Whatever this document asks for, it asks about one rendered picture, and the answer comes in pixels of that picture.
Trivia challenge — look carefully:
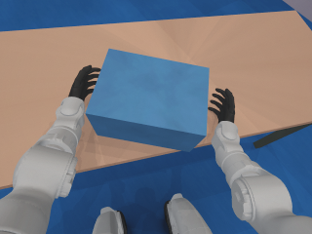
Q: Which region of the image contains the robot right forearm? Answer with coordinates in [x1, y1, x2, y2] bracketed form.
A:
[211, 121, 293, 209]

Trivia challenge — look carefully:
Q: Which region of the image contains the right robot hand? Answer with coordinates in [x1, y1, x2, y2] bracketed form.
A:
[208, 88, 235, 123]

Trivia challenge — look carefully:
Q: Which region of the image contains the robot right upper arm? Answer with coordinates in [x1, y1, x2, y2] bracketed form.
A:
[231, 175, 312, 234]

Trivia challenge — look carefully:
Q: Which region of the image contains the robot left upper arm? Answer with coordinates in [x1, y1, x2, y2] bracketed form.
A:
[0, 144, 78, 234]

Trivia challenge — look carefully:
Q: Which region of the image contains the left robot hand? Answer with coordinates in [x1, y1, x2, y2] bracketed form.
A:
[68, 65, 101, 101]

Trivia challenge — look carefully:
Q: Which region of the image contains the table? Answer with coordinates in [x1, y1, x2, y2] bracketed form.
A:
[0, 10, 312, 190]

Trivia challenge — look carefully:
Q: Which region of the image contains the robot left foot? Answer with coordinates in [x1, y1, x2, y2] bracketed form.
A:
[117, 211, 128, 234]

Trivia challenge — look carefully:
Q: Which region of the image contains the robot left thigh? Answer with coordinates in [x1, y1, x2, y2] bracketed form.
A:
[92, 211, 124, 234]

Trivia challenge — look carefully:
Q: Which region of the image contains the carton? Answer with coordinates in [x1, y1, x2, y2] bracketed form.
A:
[85, 49, 210, 152]

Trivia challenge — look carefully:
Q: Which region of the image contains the robot left forearm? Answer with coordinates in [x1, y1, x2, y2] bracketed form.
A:
[13, 97, 86, 188]

